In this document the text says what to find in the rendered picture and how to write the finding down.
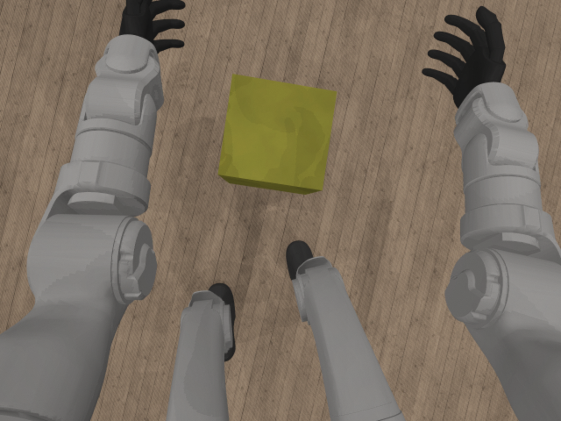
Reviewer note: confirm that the robot left forearm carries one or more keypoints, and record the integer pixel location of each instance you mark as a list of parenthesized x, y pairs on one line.
[(107, 174)]

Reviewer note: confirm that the robot right upper arm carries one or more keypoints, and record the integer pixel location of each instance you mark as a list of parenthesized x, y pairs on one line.
[(511, 305)]

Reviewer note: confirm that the carton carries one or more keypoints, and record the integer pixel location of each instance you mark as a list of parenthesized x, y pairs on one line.
[(276, 135)]

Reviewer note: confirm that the robot left upper arm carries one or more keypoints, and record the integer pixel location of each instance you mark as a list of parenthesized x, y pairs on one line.
[(84, 271)]

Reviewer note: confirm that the robot left shin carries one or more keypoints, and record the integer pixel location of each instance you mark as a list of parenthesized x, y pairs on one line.
[(199, 296)]

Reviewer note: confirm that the robot right forearm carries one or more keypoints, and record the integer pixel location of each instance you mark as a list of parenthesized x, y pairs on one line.
[(503, 204)]

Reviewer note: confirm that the right robot hand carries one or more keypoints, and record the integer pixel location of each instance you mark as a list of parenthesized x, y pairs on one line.
[(484, 58)]

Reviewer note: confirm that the left robot hand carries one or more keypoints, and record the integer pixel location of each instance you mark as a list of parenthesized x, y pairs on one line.
[(137, 19)]

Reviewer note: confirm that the robot right foot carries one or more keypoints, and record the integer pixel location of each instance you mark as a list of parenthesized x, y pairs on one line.
[(297, 252)]

